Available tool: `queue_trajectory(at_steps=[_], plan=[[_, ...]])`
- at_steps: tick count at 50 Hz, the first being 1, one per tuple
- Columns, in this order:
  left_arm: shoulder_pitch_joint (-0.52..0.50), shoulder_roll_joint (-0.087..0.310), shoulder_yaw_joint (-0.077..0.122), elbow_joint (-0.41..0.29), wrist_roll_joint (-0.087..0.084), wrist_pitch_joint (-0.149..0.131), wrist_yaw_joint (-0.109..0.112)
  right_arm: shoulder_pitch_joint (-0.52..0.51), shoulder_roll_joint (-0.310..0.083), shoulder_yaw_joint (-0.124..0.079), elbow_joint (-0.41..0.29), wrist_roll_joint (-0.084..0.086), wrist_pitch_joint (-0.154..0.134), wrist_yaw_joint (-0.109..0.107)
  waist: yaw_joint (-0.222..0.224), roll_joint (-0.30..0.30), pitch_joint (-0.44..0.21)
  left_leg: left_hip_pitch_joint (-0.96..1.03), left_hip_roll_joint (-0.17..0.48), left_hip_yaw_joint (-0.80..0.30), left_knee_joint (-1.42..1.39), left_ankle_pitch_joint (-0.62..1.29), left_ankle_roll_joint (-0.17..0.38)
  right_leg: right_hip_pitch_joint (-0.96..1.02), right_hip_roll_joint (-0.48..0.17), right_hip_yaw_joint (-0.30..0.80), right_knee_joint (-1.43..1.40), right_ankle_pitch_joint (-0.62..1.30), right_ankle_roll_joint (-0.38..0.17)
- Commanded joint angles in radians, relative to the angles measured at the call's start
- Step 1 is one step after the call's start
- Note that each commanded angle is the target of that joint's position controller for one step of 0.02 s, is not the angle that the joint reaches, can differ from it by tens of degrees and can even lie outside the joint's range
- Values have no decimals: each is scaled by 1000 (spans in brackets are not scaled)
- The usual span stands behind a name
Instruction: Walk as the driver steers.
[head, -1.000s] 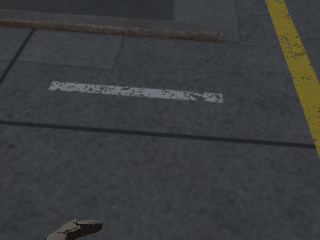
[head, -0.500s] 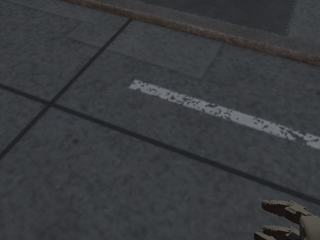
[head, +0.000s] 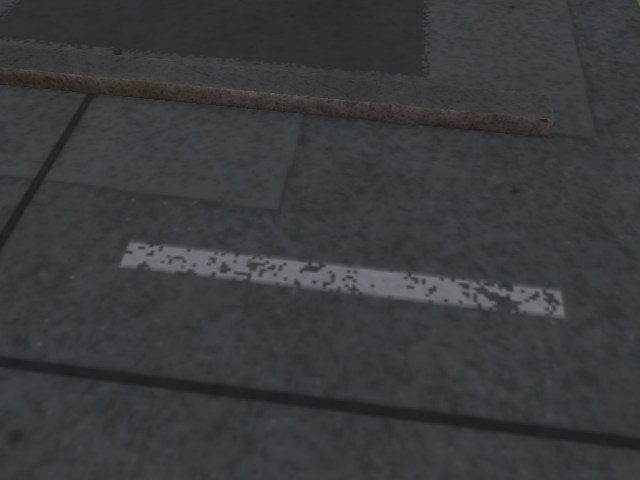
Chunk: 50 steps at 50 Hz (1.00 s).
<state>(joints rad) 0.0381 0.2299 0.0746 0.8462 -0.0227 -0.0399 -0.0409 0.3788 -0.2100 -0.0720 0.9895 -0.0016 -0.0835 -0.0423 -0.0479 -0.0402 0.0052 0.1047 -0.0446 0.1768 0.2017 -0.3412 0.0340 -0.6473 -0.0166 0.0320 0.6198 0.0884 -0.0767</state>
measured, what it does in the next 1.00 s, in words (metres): walks ahead, turning right: right foot, then left foot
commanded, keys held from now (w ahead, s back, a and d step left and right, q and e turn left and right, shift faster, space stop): w+e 0.32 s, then no key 0.68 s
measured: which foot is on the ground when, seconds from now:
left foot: down 0.00-0.10, up 0.12-0.50, down 0.52-1.00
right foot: up 0.00-0.06, down 0.08-0.54, up 0.56-0.82, down 0.84-1.00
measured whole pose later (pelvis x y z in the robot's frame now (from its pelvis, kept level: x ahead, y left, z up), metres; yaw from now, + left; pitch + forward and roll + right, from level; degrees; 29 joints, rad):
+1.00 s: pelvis +0.39 -0.04 +0.00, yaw -18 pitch +0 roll +0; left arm 0.25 0.21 0.05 0.86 0.02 0.00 0.03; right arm 0.15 -0.22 -0.02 0.88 -0.02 -0.02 -0.01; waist -0.01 0.02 0.01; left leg -0.33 -0.02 0.01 0.52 -0.18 0.01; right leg -0.26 -0.02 0.05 0.57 -0.30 0.03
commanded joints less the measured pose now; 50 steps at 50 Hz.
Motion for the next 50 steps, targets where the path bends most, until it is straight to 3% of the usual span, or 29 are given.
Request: queue_trajectory(at_steps=[1,3,4,5,6,7,8,9,10,13,15,17,21,23,25,26,27,28,29,31,33,35,37,40,42,43,44,46,50], plan=[[-117,60,6,-112,0,-21,-30,-13,-174,-38,-48,6,9,-15,28,123,63,56,323,-35,116,957,69,-20,28,-97,-24,-189,-42],[26,119,33,-94,-6,-19,-38,-30,-213,-46,-67,5,24,-23,107,158,-41,42,312,-15,356,1246,56,207,98,-145,-34,-267,-84],[197,174,61,-55,-8,-19,-30,-65,-221,-44,-85,10,25,-22,198,128,-123,-87,275,4,590,1174,26,472,105,-101,-122,-179,-131],[336,274,87,-33,-3,-11,-8,-30,-172,-26,-118,-8,7,-14,205,-69,-253,-429,184,4,957,602,-22,843,-116,239,-90,-107,-236],[330,279,74,-46,-4,-11,-3,19,-72,12,-152,0,-37,21,126,-203,-372,-789,-31,-174,1239,-233,-53,1086,-323,791,-272,-277,-422],[350,207,53,-40,11,-10,7,-105,-160,-13,-173,41,-78,41,179,-104,-316,-916,32,-306,1269,-194,-17,1069,-282,712,-322,-300,-361],[285,165,45,-48,8,-20,16,-186,-171,-13,-206,52,-91,46,161,-45,-197,-945,79,-291,1190,-99,4,940,-241,551,-323,-241,-303],[205,140,35,-69,4,-28,16,-206,-156,-15,-200,32,-90,39,107,59,-113,-887,116,-281,1084,-48,-1,772,-197,444,-336,-112,-268],[159,118,27,-83,4,-33,20,-204,-161,-25,-200,7,-80,29,71,73,-85,-811,142,-272,996,-16,-17,652,-168,379,-353,-29,-249],[153,140,27,-101,3,-33,37,-205,-130,-25,-225,-7,-49,24,24,38,-50,-725,150,-243,843,19,-71,477,-131,323,-392,43,-247],[186,178,39,-104,2,-29,48,-283,-107,-12,-255,-15,-41,23,45,20,-26,-709,132,-214,684,122,-96,407,-99,271,-400,58,-228],[209,183,42,-102,-2,-20,56,-366,-87,1,-275,-15,-41,27,76,-7,-8,-636,89,-191,497,292,-96,347,-41,205,-371,86,-181],[306,155,33,-63,-2,-2,59,-427,-107,4,-306,-5,-46,42,124,-53,-40,-540,25,-191,328,484,-70,393,-41,222,-278,107,-114],[303,144,29,-61,3,3,66,-410,-141,-5,-311,-13,-49,47,104,-69,-62,-521,26,-219,283,449,-40,476,-69,272,-199,106,-93],[253,130,24,-80,11,4,75,-314,-163,-12,-284,-29,-58,46,39,-65,-99,-406,38,-213,205,520,4,512,-44,275,-62,183,-54],[246,100,14,-102,23,-1,73,-233,-203,-19,-273,-46,-64,42,9,-11,-182,-226,133,-275,242,810,43,452,12,242,91,96,-15],[384,65,1,-88,21,-12,70,-158,-240,-18,-273,-68,-58,40,28,186,-310,84,364,-488,326,1206,208,231,117,189,400,-390,51],[486,96,-4,-74,6,-13,61,-101,-206,-17,-249,-33,-39,47,31,334,-457,193,508,-716,299,1102,324,115,133,164,578,-809,85],[456,170,13,-58,-4,2,58,-139,-172,-8,-262,-7,-22,51,22,211,-402,108,473,-742,249,753,303,65,81,189,663,-772,105],[295,169,20,-82,4,49,71,-277,-111,22,-281,-15,6,51,36,88,-178,-181,362,-590,158,388,222,40,13,110,628,-653,129],[291,120,14,-85,17,77,81,-360,-115,26,-276,-29,23,54,87,146,-84,-423,262,-459,78,274,165,187,-22,58,441,-579,131],[317,73,2,-67,24,73,86,-366,-126,20,-260,-32,28,52,93,191,-95,-479,206,-357,73,357,160,306,-8,10,277,-543,133],[299,67,-4,-59,26,65,86,-331,-131,17,-239,-23,30,47,76,185,-144,-428,221,-357,88,366,178,358,-13,9,154,-471,129],[290,75,-2,-42,29,65,79,-334,-130,23,-225,-6,44,40,93,162,-135,-464,215,-361,92,85,152,478,1,-16,-53,-297,101],[254,99,-1,-59,55,67,78,-295,-98,37,-202,-8,45,43,85,123,-81,-539,174,-354,94,-142,65,534,-46,41,-140,-254,60],[231,154,8,-71,52,68,83,-272,-105,34,-198,-15,44,46,49,55,-38,-559,122,-307,124,-174,23,488,-91,86,-163,-335,29],[228,162,15,-49,41,64,81,-269,-113,29,-197,-14,46,43,33,-34,-4,-483,72,-237,158,-102,-4,353,-74,86,-188,-514,11],[201,97,-3,-44,44,43,78,-272,-105,29,-183,-13,49,35,31,-59,16,-391,67,-218,223,11,-9,273,-60,80,-232,-550,35],[212,94,-4,-27,32,15,77,-243,-98,28,-146,-14,53,30,33,-19,-5,-368,69,-213,257,139,8,321,-49,64,-191,-374,56]])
